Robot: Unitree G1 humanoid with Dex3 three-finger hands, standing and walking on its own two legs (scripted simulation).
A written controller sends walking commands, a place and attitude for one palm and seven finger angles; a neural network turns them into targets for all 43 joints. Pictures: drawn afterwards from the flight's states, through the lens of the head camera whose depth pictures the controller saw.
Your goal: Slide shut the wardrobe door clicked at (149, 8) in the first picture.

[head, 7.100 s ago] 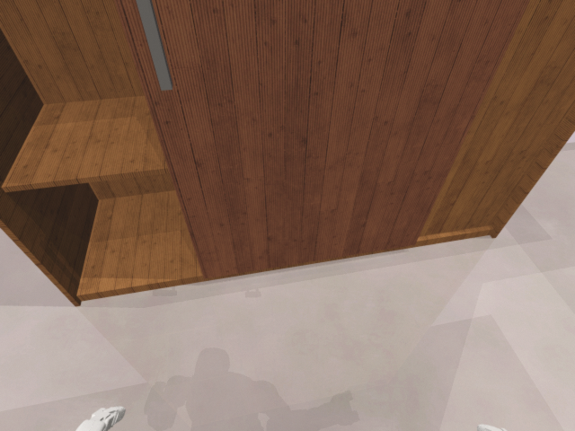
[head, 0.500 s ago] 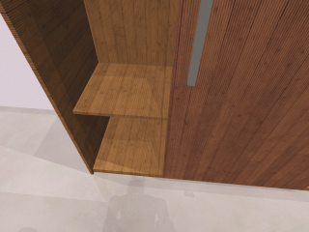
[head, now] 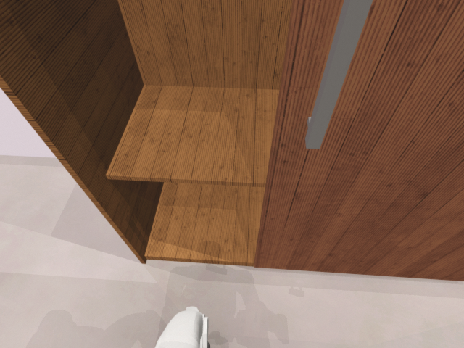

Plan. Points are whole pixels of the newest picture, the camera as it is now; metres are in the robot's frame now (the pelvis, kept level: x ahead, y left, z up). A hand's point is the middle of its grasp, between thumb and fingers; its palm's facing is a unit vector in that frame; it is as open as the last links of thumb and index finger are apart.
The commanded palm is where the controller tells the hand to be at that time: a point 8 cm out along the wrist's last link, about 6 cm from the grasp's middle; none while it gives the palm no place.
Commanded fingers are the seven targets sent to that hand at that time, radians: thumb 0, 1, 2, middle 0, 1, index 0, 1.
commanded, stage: come to a stop and stand still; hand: right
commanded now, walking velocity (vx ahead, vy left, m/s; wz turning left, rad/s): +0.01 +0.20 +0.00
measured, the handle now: (338, 43) +0.45 -0.10 +0.28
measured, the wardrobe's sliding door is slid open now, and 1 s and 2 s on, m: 0.48 0.48 0.48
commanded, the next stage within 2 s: look again from close up in 1.64 s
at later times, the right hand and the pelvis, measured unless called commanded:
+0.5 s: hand out of the picture +0.07 -0.12 -0.17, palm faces +0.13 +0.97 -0.22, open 7.3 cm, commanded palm none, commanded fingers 0.00 -0.90 -0.90 0.20 0.30 0.20 0.30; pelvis +0.00 +0.07 -0.01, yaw -3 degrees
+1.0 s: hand out of the picture -0.06 -0.09 -0.17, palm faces +0.09 +0.98 -0.18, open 7.3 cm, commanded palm none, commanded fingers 0.00 -0.90 -0.90 0.20 0.30 0.20 0.30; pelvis -0.04 +0.07 +0.00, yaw -3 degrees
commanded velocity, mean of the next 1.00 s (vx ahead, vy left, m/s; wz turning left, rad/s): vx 0.04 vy -0.07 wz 0.00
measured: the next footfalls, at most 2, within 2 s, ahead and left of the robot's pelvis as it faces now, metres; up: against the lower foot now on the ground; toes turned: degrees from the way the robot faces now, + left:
left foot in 0.10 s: +0.18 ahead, +0.16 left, +0.00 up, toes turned +5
right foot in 0.56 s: +0.01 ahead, -0.04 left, +0.00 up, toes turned -8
